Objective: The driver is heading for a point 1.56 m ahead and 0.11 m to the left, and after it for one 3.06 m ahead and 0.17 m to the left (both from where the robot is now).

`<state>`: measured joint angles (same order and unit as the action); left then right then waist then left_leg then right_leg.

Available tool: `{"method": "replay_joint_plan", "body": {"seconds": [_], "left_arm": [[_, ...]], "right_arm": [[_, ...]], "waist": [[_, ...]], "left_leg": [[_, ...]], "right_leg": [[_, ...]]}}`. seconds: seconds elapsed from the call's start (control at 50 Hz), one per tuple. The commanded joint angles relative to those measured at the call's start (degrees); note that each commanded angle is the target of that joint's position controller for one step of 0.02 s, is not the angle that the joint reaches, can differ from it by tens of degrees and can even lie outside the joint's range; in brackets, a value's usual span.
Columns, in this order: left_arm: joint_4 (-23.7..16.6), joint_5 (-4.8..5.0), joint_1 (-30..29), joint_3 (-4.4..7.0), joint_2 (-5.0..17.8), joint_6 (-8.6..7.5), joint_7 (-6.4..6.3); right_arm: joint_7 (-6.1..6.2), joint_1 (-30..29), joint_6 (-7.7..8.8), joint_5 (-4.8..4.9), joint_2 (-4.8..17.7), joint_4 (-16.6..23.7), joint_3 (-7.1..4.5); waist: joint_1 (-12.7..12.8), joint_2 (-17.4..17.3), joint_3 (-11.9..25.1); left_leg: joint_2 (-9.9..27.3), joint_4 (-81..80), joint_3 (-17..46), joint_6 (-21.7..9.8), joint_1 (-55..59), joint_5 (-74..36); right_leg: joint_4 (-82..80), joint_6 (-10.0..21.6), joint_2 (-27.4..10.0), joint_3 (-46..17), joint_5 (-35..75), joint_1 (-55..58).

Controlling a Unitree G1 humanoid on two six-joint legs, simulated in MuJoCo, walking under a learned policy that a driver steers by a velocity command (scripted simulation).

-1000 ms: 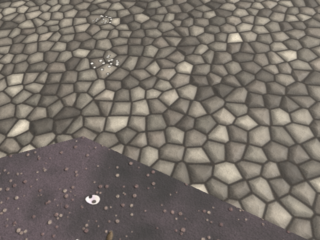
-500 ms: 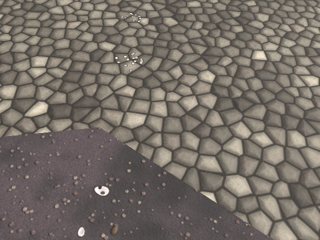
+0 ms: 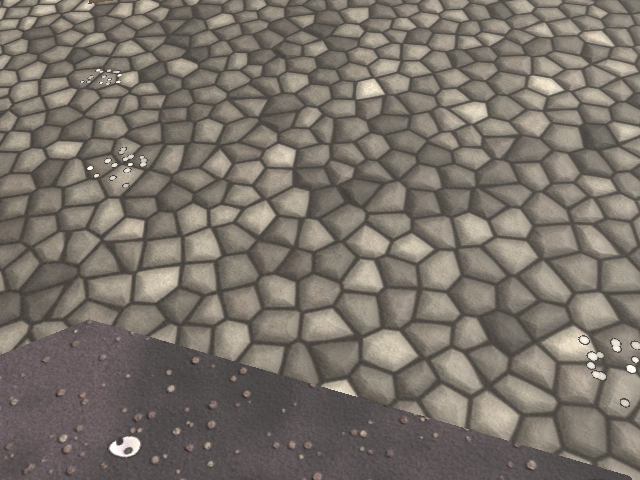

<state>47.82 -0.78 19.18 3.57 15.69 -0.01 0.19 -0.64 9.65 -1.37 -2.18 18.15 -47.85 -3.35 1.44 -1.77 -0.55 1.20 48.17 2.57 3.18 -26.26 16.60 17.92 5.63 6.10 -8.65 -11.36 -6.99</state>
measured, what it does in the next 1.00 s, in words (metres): walks ahead: left foot, then right foot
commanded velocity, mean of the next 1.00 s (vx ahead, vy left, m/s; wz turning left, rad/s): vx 0.45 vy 0.00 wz -0.12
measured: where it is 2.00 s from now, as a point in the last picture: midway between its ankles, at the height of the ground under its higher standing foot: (346, 284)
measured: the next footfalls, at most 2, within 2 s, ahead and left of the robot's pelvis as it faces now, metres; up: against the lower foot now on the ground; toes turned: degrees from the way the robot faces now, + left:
left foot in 0.20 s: +0.17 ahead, +0.13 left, +0.00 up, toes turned -10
right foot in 0.68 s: +0.43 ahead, -0.12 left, +0.00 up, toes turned -14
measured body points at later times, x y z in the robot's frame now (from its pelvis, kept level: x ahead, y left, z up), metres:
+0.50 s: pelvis +0.20 +0.04 +0.00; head +0.22 +0.05 +0.45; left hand +0.39 +0.25 -0.13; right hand +0.12 -0.22 -0.13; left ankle +0.13 +0.14 -0.75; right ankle +0.25 -0.11 -0.69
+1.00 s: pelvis +0.45 -0.06 +0.00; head +0.47 -0.07 +0.44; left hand +0.47 +0.20 -0.14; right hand +0.53 -0.32 -0.14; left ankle +0.57 +0.08 -0.68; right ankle +0.39 -0.11 -0.75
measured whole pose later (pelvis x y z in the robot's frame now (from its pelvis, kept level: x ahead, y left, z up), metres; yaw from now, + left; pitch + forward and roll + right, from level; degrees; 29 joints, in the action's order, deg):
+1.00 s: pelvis +0.45 -0.06 +0.00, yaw -3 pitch +0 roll -1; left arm 53.8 -0.9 21.9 1.9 13.0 -5.7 -0.2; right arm -2.6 12.1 0.3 -1.6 15.0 -50.4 -3.2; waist 0.9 -2.3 -2.4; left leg 4.6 55.5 0.5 -2.7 -38.1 4.5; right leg 13.3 4.8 3.5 11.2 -13.3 -0.5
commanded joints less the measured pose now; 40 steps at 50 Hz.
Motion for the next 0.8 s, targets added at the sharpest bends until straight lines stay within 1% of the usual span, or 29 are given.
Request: {"method": "replay_joint_plan", "body": {"seconds": [0.02, 0.08, 0.12, 0.14, 0.16, 0.18, 0.2, 0.22, 0.24, 0.26, 0.28, 0.32, 0.34, 0.4, 0.44, 0.48, 0.52, 0.54, 0.6, 0.62, 0.64, 0.66, 0.68, 0.7, 0.72, 0.74, 0.76, 0.78, 0.8], "left_arm": [[-1.81, -0.2, 3.54, 2.74, 10.51, -1.17, -0.07], [-2.17, -0.42, 3.43, 3.11, 11.11, -1.65, 0.27], [-2.87, -0.57, 1.96, 3.33, 11.37, -1.95, 0.51], [-3.47, -0.63, 0.21, 3.39, 11.41, -2.06, 0.55], [-4.08, -0.55, -2.04, 3.42, 11.42, -2.08, 0.51], [-4.03, -0.38, -2.54, 3.07, 10.22, -2.26, 0.39], [-4.32, 0.07, -1.94, 2.04, 6.9, -2.99, 0.38], [-6.6, 1.03, -1.22, 0.56, 1.68, -3.59, 0.62], [-5.68, -0.22, 1.52, 0.91, 5.36, -3.02, 0.29], [-4.17, -0.79, 1.46, 1.14, 6.72, -2.75, 0.5], [-3.53, -1.1, -0.2, 1.06, 6.51, -2.8, 1.24], [-3.31, -1.73, -1.89, 0.84, 5.71, -2.62, 2.3], [-3.2, -1.98, -2.28, 0.64, 5.38, -2.45, 2.59], [-4.59, -1.95, -6.32, 0.19, 4.84, -2.25, 2.84], [-6.13, -2.12, -11.15, -0.39, 4.14, -2.19, 2.97], [-7.85, -2.09, -16.48, -1.41, 2.6, -2.26, 3.27], [-9.2, -1.63, -21.03, -2.42, 1.09, -2.39, 3.55], [-9.57, -1.38, -22.25, -2.61, 1.1, -2.41, 3.55], [-9.42, -1.14, -21.59, -2.4, 2.52, -2.52, 2.77], [-8.54, -1.27, -19.06, -2.06, 3.27, -2.65, 2.28], [-6.67, -1.41, -13.68, -1.53, 4.25, -2.92, 1.74], [-3.75, -1.92, -5.23, -0.79, 5.67, -3.52, 1.07], [-2.03, -3.12, 4.02, 0.39, 9.44, -4.01, 0.18], [-1.94, -3.83, 5.96, 1.49, 14.25, -3.8, -0.23], [-2.03, -1.07, 4.88, 1.36, 11.54, -3.2, 0.01], [-2.13, -0.63, -0.99, 0.38, 8.17, -3.26, 0.01], [-2.24, -0.66, -4.11, -0.29, 5.14, -3.85, 0.23], [-1.98, -0.78, -5.25, -0.68, 3.64, -4.43, 0.13], [-1.25, -0.56, -5.42, -1.05, 2.46, -4.84, -0.08]], "right_arm": [[-0.15, -8.71, 2.13, 0.22, 3.87, 6.13, -0.36], [-0.31, -10.21, 2.97, 0.53, 3.92, 7.54, 0.0], [-0.19, -9.06, 3.58, 0.95, 4.15, 8.1, 0.15], [0.04, -6.66, 3.92, 1.3, 4.17, 7.8, 0.16], [0.42, -2.57, 4.31, 1.59, 3.96, 6.85, 0.13], [1.01, 2.7, 4.85, 1.29, 4.48, 5.36, -0.14], [1.84, 8.78, 5.53, 0.38, 8.03, 4.33, -1.06], [2.44, 13.81, 5.47, -0.82, 14.87, 4.44, -2.32], [2.09, 12.39, 5.01, -0.64, 14.85, 3.29, -2.77], [1.45, 8.84, 4.96, -0.03, 9.48, 4.13, -1.65], [0.98, 6.21, 5.28, 0.51, 5.85, 4.49, -0.82], [1.05, 6.47, 6.12, 0.28, 3.41, 3.8, 0.05], [0.92, 8.08, 6.59, 0.43, 3.2, 2.88, 0.14], [0.42, 11.92, 7.6, 1.28, 3.25, 0.59, 0.03], [0.4, 13.68, 7.53, 1.48, 2.63, -0.59, 0.21], [0.34, 14.68, 7.32, 1.55, 2.09, -1.68, 0.45], [0.31, 16.32, 7.24, 1.48, 2.67, -2.88, 0.39], [0.32, 17.15, 7.19, 1.42, 3.33, -3.49, 0.27], [0.53, 18.16, 6.79, 1.39, 4.71, -5.06, 0.03], [0.65, 17.81, 6.63, 1.44, 5.06, -5.38, 0.0], [0.74, 17.73, 6.36, 1.53, 5.39, -5.77, -0.03], [0.76, 17.8, 6.08, 1.88, 4.97, -5.98, 0.21], [0.56, 17.35, 6.13, 2.12, 3.12, -4.36, 0.92], [0.37, 23.68, 5.83, 3.36, -4.58, -2.67, 2.48], [1.18, 20.56, 5.2, 1.84, 3.89, -3.95, 0.22], [0.91, 16.32, 5.26, 1.96, 3.67, -2.76, -0.18], [0.56, 14.74, 5.36, 2.04, 1.82, -2.8, 0.27], [0.29, 14.5, 4.79, 1.64, 1.1, -3.5, 0.16], [-0.2, 15.78, 3.93, 0.82, 0.28, -4.19, 0.21]], "waist": [[2.9, 8.11, -2.63], [3.03, 8.27, -2.78], [1.84, 8.55, -2.58], [0.12, 8.52, -2.42], [-2.67, 7.77, -2.05], [-5.49, 5.52, -0.75], [-7.98, -0.81, 2.38], [-8.37, -15.09, 7.66], [-4.92, -11.87, 4.14], [-2.89, -4.52, -2.09], [-2.07, -1.25, -4.86], [-2.02, -4.33, -3.78], [-2.28, -4.82, -2.51], [-2.35, -4.64, -1.77], [-3.0, -4.09, -2.54], [-3.72, -3.94, -3.25], [-4.85, -4.41, -3.72], [-5.03, -4.6, -3.84], [-3.57, -4.47, -3.68], [-2.04, -4.3, -2.33], [0.44, -3.78, 0.63], [4.08, -2.06, 5.11], [7.7, 1.97, 11.3], [4.01, 15.49, 18.76], [5.35, 7.17, 16.44], [2.36, 5.93, 6.87], [1.05, 5.28, 2.25], [-0.28, 5.64, 0.18], [-1.75, 6.1, -0.92]], "left_leg": [[-0.43, -5.1, -0.23, 0.14, -10.17, -0.66], [-1.21, -9.32, -0.16, -0.6, -6.49, 0.07], [-2.04, -12.74, 0.08, -1.45, -0.63, 0.25], [-2.47, -15.56, 0.2, -1.94, 5.13, -0.17], [-3.11, -19.6, -0.31, -2.45, 13.44, -2.1], [-3.24, -23.06, -1.07, -2.87, 22.54, -3.79], [3.81, -27.06, 6.31, -4.33, 31.96, 3.07], [19.4, -37.61, 31.49, -9.24, 38.93, 25.47], [22.51, -41.11, 43.94, -12.99, 32.01, 34.62], [20.33, -40.26, 38.28, -13.26, 26.6, 32.79], [16.49, -39.71, 29.31, -12.25, 23.07, 23.81], [11.19, -39.89, 17.82, -10.81, 22.77, 7.32], [9.81, -39.53, 14.47, -10.65, 23.5, 0.33], [10.25, -38.97, 10.31, -12.52, 26.32, -13.76], [10.16, -39.54, 7.9, -13.25, 27.07, -19.15], [8.78, -39.76, 4.75, -13.18, 25.71, -24.33], [8.24, -39.62, 2.69, -12.81, 24.18, -27.84], [8.67, -39.35, 2.45, -12.64, 24.1, -29.23], [11.23, -36.29, 2.3, -12.05, 26.5, -38.54], [11.25, -32.44, 1.43, -11.42, 27.46, -46.76], [10.65, -25.64, 0.4, -10.69, 28.05, -53.52], [8.61, -15.2, -1.02, -9.63, 24.1, -52.4], [6.26, -0.32, -1.99, -8.87, 13.0, -34.45], [-2.93, 20.39, -5.17, -6.89, -5.85, 11.73], [-2.5, 25.52, 0.99, -7.93, -8.96, 11.59], [0.18, 24.35, 1.95, -8.37, -10.0, 5.85], [2.13, 21.38, 1.44, -8.27, -8.34, 2.31], [3.11, 19.21, 1.32, -7.99, -6.14, 0.84], [3.66, 17.83, 1.16, -7.53, -3.74, -0.31]], "right_leg": [[-7.49, 9.68, -14.56, -18.31, -13.52, 4.28], [-5.64, 9.51, -14.07, -20.01, -12.92, 1.02], [-4.11, 8.47, -13.5, -21.37, -11.91, -2.78], [-2.94, 7.27, -12.78, -21.58, -10.85, -6.24], [-0.54, 5.66, -11.32, -21.02, -9.69, -11.07], [4.0, 3.83, -8.87, -18.78, -9.45, -15.64], [14.81, 1.43, -4.69, -13.33, -10.73, -21.2], [33.27, -1.25, 3.84, -2.01, -20.6, -29.65], [42.42, -0.88, 1.3, -0.74, -21.02, -33.64], [45.42, -0.19, -1.88, -1.72, -15.84, -33.95], [44.15, -0.48, -3.72, -1.04, -11.15, -32.76], [42.35, -1.74, -5.03, 0.73, -5.76, -30.76], [42.99, -2.13, -4.8, 1.24, -3.94, -30.25], [42.19, -3.5, -5.27, 2.65, -1.6, -33.95], [38.52, -4.52, -6.59, 5.24, 0.22, -36.3], [31.34, -5.25, -7.72, 9.1, 3.15, -34.42], [23.64, -4.97, -7.71, 11.8, 5.32, -29.86], [20.83, -4.46, -7.35, 12.58, 5.43, -27.56], [15.87, -1.67, -5.94, 13.33, 4.43, -21.48], [14.42, -0.57, -4.56, 13.68, 3.07, -17.32], [12.12, 0.73, -2.95, 14.02, 2.79, -10.63], [9.14, 2.26, -2.77, 13.42, 4.65, 1.37], [7.76, 4.71, -13.57, 2.32, -2.83, 15.78], [3.8, 10.59, -32.04, -24.63, -6.25, 29.49], [-0.48, 10.77, -31.08, -29.1, -9.33, 22.76], [-2.38, 8.85, -27.99, -18.82, -7.9, 14.36], [-4.92, 7.14, -25.2, -11.78, -2.16, 7.39], [-6.33, 5.04, -22.66, -6.49, 1.43, 3.38], [-7.88, 3.28, -20.47, -2.11, 4.01, 0.09]]}}
Velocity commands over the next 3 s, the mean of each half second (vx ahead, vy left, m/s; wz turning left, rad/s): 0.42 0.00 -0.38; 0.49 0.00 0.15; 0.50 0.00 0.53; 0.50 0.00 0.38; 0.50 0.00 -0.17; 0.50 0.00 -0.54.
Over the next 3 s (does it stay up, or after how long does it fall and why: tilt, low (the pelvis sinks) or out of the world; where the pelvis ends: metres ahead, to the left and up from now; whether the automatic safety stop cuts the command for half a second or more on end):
stays up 1.47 0.15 -0.01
